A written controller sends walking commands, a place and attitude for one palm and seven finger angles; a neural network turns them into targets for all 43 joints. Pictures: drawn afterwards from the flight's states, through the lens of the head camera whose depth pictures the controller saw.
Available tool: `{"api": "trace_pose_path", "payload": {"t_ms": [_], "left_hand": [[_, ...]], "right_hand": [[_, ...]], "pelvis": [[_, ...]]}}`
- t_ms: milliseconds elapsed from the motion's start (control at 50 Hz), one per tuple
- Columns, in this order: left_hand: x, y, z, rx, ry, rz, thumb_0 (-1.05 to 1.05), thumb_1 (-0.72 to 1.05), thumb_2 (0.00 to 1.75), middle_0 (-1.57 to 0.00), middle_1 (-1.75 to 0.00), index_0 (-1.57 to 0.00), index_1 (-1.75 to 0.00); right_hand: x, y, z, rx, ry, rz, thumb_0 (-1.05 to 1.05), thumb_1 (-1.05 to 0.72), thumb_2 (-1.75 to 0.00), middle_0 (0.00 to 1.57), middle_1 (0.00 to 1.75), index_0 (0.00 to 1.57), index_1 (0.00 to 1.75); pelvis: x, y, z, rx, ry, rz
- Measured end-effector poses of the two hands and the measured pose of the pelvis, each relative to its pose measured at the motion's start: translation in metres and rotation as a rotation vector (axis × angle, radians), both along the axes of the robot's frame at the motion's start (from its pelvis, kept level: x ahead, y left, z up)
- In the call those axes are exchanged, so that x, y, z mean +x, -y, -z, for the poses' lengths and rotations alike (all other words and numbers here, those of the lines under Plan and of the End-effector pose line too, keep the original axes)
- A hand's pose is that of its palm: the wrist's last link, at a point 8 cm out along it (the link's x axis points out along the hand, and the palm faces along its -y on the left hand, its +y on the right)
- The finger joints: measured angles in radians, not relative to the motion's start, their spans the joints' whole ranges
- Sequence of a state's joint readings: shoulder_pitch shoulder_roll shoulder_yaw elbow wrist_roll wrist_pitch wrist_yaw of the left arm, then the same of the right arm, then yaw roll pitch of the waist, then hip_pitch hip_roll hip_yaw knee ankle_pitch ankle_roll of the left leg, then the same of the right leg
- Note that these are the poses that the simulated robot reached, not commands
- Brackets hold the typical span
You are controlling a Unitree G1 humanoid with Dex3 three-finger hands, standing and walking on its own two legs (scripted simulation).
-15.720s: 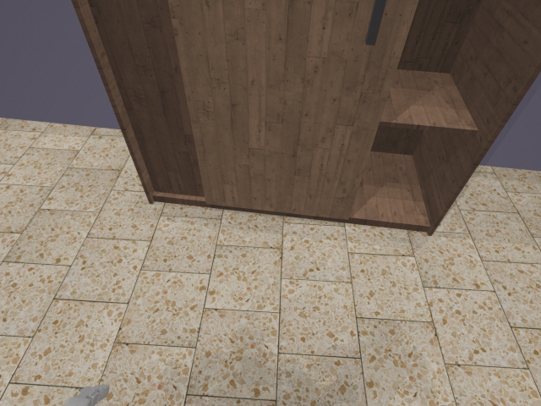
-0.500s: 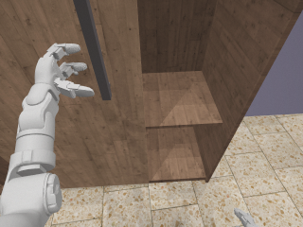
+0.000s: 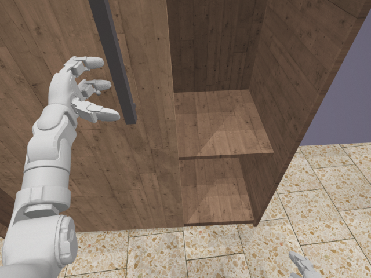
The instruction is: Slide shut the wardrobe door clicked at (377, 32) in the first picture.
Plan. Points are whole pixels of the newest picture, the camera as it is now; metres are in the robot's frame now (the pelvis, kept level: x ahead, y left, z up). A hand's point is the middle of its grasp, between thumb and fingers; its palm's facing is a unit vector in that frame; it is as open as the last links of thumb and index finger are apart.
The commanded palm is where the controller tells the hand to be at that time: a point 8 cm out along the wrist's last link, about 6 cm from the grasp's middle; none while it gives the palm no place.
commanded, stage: feel for the door with the fingertips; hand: left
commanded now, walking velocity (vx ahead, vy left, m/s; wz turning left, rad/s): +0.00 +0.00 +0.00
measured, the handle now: (119, 65) +0.48 +0.15 +0.24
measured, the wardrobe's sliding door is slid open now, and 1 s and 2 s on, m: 0.38 0.38 0.38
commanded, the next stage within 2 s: slide the fingers in behind the handle in 0.64 s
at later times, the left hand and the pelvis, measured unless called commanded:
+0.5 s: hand (100, 87) +0.42 +0.18 +0.22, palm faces +0.10 -1.00 +0.00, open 14.0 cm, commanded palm +0.40 +0.23 +0.21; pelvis +0.00 +0.00 +0.00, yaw +0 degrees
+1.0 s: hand (107, 88) +0.43 +0.18 +0.21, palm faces +0.08 -1.00 +0.01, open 13.8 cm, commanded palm +0.40 +0.22 +0.21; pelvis -0.01 +0.01 +0.00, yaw -1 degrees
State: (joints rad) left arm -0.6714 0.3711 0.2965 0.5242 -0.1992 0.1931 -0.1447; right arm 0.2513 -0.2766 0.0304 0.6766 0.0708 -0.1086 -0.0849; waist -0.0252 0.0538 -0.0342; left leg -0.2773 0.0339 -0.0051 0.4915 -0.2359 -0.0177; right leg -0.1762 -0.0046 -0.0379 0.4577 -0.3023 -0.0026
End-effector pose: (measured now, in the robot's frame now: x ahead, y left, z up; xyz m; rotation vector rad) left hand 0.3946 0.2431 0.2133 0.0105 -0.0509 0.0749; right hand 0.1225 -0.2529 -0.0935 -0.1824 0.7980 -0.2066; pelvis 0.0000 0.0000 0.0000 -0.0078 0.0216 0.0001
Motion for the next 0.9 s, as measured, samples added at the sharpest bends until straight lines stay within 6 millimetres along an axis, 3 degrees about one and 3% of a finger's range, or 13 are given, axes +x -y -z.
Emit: {"api": "trace_pose_path", "payload": {"t_ms": [180,480,620,900], "left_hand": [[0.005,0.022,-0.004,-0.023,0.007,0.007,-0.01,-0.50,0.30,-0.30,-1.20,-0.30,-1.20],[0.001,0.007,-0.010,-0.008,0.023,-0.026,-0.01,-0.50,0.30,-0.30,-1.20,-0.30,-1.20],[0.010,0.015,-0.003,-0.016,-0.027,0.002,-0.01,-0.50,0.30,-0.30,-1.20,-0.30,-1.20],[0.017,0.013,0.000,-0.014,-0.013,-0.013,-0.01,-0.50,0.30,-0.39,-1.24,-0.36,-1.23]], "right_hand": [[0.003,-0.005,0.000,0.030,0.021,0.002,0.02,-0.90,-0.90,0.21,0.30,0.20,0.30],[-0.005,0.000,0.001,0.012,-0.013,0.005,0.02,-0.90,-0.90,0.21,0.30,0.20,0.30],[-0.010,0.001,0.003,0.000,-0.027,0.009,0.01,-0.90,-0.90,0.21,0.30,0.20,0.30],[-0.043,-0.006,0.011,0.011,-0.078,0.032,0.01,-0.90,-0.90,0.21,0.30,0.20,0.30]], "pelvis": [[0.001,0.002,0.000,0.004,0.002,0.012],[0.000,0.003,0.000,0.002,0.008,0.008],[-0.004,0.000,0.000,-0.001,0.001,0.000],[-0.010,-0.005,0.000,-0.003,-0.007,0.010]]}}
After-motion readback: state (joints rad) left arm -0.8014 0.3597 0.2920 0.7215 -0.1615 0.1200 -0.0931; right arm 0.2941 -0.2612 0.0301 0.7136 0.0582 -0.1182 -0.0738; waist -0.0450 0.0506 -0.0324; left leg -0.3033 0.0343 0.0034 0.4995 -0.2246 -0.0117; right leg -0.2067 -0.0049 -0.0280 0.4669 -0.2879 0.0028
